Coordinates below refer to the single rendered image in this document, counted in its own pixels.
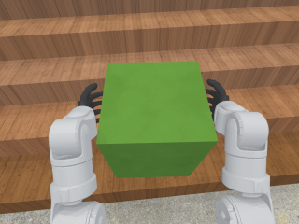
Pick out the robot left upper arm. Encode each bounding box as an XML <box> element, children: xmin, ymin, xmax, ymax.
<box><xmin>52</xmin><ymin>201</ymin><xmax>106</xmax><ymax>224</ymax></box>

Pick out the robot right hand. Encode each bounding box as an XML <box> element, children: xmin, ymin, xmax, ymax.
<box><xmin>205</xmin><ymin>79</ymin><xmax>230</xmax><ymax>121</ymax></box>

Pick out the carton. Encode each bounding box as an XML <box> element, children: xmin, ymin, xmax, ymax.
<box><xmin>96</xmin><ymin>62</ymin><xmax>218</xmax><ymax>178</ymax></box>

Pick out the robot right forearm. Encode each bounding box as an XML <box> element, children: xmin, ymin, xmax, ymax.
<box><xmin>214</xmin><ymin>101</ymin><xmax>276</xmax><ymax>224</ymax></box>

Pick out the robot right upper arm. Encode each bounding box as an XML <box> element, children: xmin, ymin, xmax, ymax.
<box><xmin>215</xmin><ymin>194</ymin><xmax>275</xmax><ymax>224</ymax></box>

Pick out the robot left forearm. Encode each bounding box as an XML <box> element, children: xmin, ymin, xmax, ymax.
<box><xmin>49</xmin><ymin>105</ymin><xmax>97</xmax><ymax>224</ymax></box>

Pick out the robot left hand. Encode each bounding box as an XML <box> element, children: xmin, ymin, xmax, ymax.
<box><xmin>78</xmin><ymin>83</ymin><xmax>104</xmax><ymax>123</ymax></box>

